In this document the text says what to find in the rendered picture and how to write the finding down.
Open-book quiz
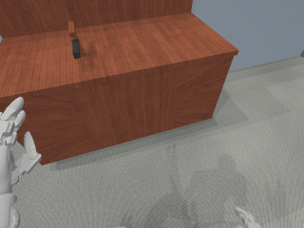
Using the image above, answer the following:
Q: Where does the tap lever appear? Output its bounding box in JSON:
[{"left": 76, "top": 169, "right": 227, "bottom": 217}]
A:
[{"left": 71, "top": 38, "right": 81, "bottom": 59}]

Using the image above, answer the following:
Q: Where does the robot right hand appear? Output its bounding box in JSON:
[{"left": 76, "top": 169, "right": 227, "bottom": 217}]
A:
[{"left": 235, "top": 207, "right": 261, "bottom": 228}]

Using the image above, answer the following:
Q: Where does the left robot forearm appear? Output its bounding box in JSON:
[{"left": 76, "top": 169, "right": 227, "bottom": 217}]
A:
[{"left": 0, "top": 193, "right": 20, "bottom": 228}]

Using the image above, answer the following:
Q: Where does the robot left hand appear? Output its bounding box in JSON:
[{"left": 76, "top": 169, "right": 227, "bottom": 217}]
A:
[{"left": 0, "top": 97, "right": 42, "bottom": 195}]

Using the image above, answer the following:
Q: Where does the counter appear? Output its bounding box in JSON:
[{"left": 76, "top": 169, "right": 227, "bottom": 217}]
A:
[{"left": 0, "top": 0, "right": 239, "bottom": 165}]

